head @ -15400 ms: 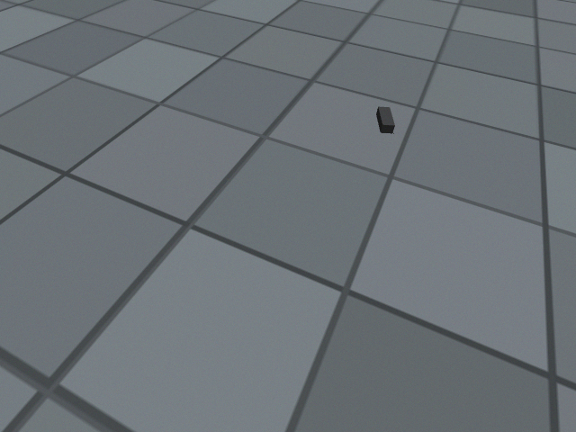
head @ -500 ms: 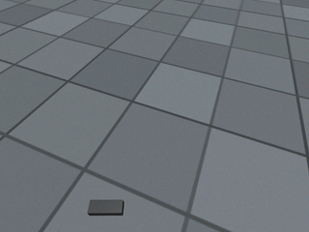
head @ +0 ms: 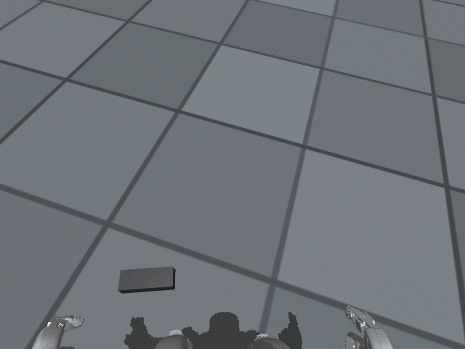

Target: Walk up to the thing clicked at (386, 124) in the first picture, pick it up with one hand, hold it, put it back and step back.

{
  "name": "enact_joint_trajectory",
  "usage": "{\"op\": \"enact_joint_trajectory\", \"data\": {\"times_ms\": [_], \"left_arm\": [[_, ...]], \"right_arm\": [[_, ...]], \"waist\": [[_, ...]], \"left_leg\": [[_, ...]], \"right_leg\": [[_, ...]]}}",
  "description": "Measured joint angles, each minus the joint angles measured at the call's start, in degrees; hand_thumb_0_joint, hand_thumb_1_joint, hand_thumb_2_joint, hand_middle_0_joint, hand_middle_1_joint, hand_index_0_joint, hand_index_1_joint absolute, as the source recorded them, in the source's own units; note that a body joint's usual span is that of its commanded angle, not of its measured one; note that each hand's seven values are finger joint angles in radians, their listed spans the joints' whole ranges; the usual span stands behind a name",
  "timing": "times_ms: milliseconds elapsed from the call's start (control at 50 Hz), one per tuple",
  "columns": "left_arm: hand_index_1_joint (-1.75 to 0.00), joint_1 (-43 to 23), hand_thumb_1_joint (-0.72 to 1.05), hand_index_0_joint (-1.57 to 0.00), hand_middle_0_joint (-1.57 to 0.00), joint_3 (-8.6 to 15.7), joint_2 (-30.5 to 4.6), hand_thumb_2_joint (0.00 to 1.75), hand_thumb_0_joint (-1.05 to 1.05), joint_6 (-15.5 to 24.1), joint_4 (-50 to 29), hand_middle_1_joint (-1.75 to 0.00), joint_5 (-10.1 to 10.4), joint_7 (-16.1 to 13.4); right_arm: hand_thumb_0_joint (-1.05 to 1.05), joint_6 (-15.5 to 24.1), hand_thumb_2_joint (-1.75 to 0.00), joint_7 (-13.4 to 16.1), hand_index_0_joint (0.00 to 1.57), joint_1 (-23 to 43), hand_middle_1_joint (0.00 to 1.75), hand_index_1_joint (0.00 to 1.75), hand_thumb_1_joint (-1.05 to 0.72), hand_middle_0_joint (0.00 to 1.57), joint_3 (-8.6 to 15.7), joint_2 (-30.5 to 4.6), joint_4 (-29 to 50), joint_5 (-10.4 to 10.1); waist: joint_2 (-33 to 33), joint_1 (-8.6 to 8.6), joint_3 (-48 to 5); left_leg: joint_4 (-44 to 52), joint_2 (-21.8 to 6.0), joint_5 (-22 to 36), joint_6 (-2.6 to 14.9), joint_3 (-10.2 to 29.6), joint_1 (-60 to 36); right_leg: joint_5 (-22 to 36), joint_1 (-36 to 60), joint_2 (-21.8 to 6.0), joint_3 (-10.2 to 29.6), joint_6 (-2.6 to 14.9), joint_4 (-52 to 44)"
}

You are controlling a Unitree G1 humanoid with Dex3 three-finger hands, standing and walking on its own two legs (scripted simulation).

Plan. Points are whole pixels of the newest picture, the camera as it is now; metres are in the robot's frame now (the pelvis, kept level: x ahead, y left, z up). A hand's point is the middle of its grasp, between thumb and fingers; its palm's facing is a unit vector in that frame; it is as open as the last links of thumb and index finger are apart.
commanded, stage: rise first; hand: left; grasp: from above
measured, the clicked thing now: (147, 279) +0.40 +0.27 -0.70
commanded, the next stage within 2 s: none
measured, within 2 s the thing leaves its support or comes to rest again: neither
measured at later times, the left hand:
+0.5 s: hand out of the picture +0.13 +0.28 -0.22, palm faces -0.21 -0.83 -0.51, open 14.3 cm
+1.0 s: hand (102, 315) +0.25 +0.33 -0.42, palm faces -0.46 -0.38 -0.80, open 14.0 cm
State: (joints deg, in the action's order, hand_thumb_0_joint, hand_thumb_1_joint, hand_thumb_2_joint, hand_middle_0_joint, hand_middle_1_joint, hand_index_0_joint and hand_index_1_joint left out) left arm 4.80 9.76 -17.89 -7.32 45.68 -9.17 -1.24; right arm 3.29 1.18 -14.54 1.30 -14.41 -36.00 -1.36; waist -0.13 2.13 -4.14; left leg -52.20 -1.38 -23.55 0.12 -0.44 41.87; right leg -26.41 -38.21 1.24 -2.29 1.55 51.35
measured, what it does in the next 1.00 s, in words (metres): lowers itself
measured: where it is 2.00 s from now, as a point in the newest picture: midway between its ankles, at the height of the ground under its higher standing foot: outside the picture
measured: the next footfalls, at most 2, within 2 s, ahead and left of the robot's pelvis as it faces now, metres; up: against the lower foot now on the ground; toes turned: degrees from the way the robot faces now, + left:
none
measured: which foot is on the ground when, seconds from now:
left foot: down 0.00-1.00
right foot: down 0.00-1.00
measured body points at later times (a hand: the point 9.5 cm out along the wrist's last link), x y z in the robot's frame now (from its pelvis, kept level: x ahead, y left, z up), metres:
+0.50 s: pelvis -0.02 +0.01 -0.08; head +0.11 +0.03 +0.35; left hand +0.14 +0.32 -0.18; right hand +0.18 -0.23 -0.16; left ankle +0.02 +0.12 -0.69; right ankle -0.01 -0.10 -0.69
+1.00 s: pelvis -0.08 +0.01 -0.28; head +0.14 +0.03 +0.12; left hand +0.27 +0.34 -0.37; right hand +0.08 -0.27 -0.41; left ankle +0.02 +0.12 -0.69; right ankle -0.02 -0.10 -0.69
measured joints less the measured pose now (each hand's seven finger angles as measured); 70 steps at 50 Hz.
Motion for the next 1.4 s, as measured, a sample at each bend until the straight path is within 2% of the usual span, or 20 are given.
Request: {"op": "enact_joint_trajectory", "data": {"times_ms": [100, 240, 420, 500, 580, 720, 820, 980, 1180, 1400], "left_arm": [[-1.05, 4.03, -0.47, -0.09, -0.08, -0.61, -0.38, 0.99, 0.0, -1.32, -7.74, -1.05, -0.93, 0.06], [-1.06, 7.81, -0.56, -0.08, -0.09, -1.58, -0.58, 1.0, -0.01, -3.05, -15.48, -1.05, -2.55, 0.13], [-1.06, 10.5, -0.58, -0.09, -0.09, -1.93, -1.25, 1.0, -0.01, -3.42, -21.37, -1.05, -5.31, -0.11], [-1.07, 9.69, -0.59, -0.09, -0.09, -2.4, -2.29, 0.99, -0.01, -2.1, -21.22, -1.06, -7.43, -0.09], [-1.07, 5.58, -0.58, -0.09, -0.09, -2.02, -4.14, 0.99, -0.01, 1.62, -17.09, -1.06, -11.18, -0.12], [-1.07, -4.44, -0.55, -0.1, -0.09, -0.88, -8.45, 0.98, -0.01, 10.54, -10.47, -1.07, -19.67, -1.41], [-1.07, -12.83, -0.54, -0.1, -0.09, -0.1, -11.57, 0.99, -0.01, 15.22, -5.71, -1.06, -25.89, -2.86], [-1.06, -24.79, -0.54, -0.08, -0.08, 1.53, -16.45, 1.02, -0.01, 20.03, 2.72, -1.05, -35.08, -4.66], [-1.05, -33.5, -0.52, -0.06, -0.06, 3.56, -21.75, 1.04, -0.01, 25.88, 11.74, -1.03, -44.35, -7.02], [-1.02, -40.06, -0.52, -0.06, -0.06, 3.8, -26.45, 1.03, -0.01, 30.79, 20.68, -1.01, -53.07, -11.89]], "right_arm": [[0.01, 1.39, -0.9, 0.39, 0.2, 1.18, 0.3, 0.3, -0.91, 0.2, 0.3, 0.08, 1.71, 0.32], [0.01, 3.31, -0.9, 0.59, 0.2, 3.25, 0.3, 0.3, -0.91, 0.2, -0.11, 0.55, 3.99, 0.7], [0.01, 5.17, -0.9, 0.09, 0.2, 4.93, 0.3, 0.3, -0.91, 0.2, -0.36, 0.84, 5.79, 0.93], [0.01, 6.07, -0.9, -0.31, 0.2, 5.67, 0.3, 0.3, -0.92, 0.2, -0.4, 0.52, 5.63, 0.94], [0.01, 7.52, -0.9, -1.07, 0.2, 6.92, 0.3, 0.3, -0.91, 0.2, -0.1, -0.26, 4.83, 1.23], [0.01, 9.01, -0.9, -2.5, 0.2, 10.19, 0.3, 0.3, -0.9, 0.2, 0.98, -1.94, 1.57, 1.51], [0.01, 8.37, -0.9, -3.62, 0.2, 11.9, 0.3, 0.3, -0.9, 0.2, 1.53, -2.68, -0.96, 1.93], [0.01, 6.33, -0.9, -5.11, 0.2, 11.72, 0.3, 0.3, -0.89, 0.2, 1.68, -2.02, -4.49, 2.96], [0.01, 3.18, -0.89, -5.95, 0.2, 9.27, 0.3, 0.3, -0.86, 0.2, 0.8, -1.19, -7.26, 4.27], [0.01, 0.54, -0.89, -7.1, 0.2, 9.14, 0.3, 0.3, -0.87, 0.2, -0.39, -1.74, -8.58, 6.97]], "waist": [[-0.02, -0.32, -0.73], [0.12, -0.46, -1.81], [0.26, -0.88, -3.68], [0.33, -1.1, -4.33], [0.08, -1.29, -5.24], [-0.19, -1.65, -5.9], [-0.01, -1.97, -5.26], [-0.05, -2.1, -3.17], [-0.17, -0.4, -1.01], [-1.37, 1.4, 0.23]], "left_leg": [[-6.4, -0.08, -2.68, 0.17, 0.39, 5.74], [-12.44, -0.24, -4.96, 0.34, 0.93, 12.01], [-20.66, -0.24, -7.79, 0.58, 1.38, 20.89], [-24.62, -0.13, -8.84, 0.67, 1.53, 25.58], [-30.35, -0.07, -10.17, 0.69, 1.44, 32.64], [-43.34, -0.59, -12.81, 0.76, 1.6, 48.02], [-51.92, -1.16, -13.72, 0.78, 2.07, 58.26], [-62.69, -2.04, -13.53, 0.96, 3.28, 70.91], [-70.93, -2.41, -12.06, 1.39, 4.59, 79.94], [-77.21, -2.49, -11.71, 1.61, 5.9, 85.74]], "right_leg": [[-2.63, -5.38, -0.01, -0.39, -0.15, 6.0], [-4.79, -11.17, 0.08, -0.92, -0.26, 11.47], [-7.78, -19.7, -0.03, -1.39, -0.36, 19.52], [-9.07, -24.3, -0.21, -1.57, -0.38, 23.64], [-10.79, -31.47, -0.42, -1.54, -0.27, 29.89], [-13.87, -46.88, -0.23, -1.78, 0.01, 43.35], [-14.89, -57.0, 0.09, -2.29, 0.25, 51.94], [-14.62, -69.32, 0.62, -3.57, 0.55, 62.36], [-13.16, -77.7, 0.67, -4.95, 0.56, 70.06], [-12.85, -82.73, 0.61, -6.28, 0.63, 75.72]]}}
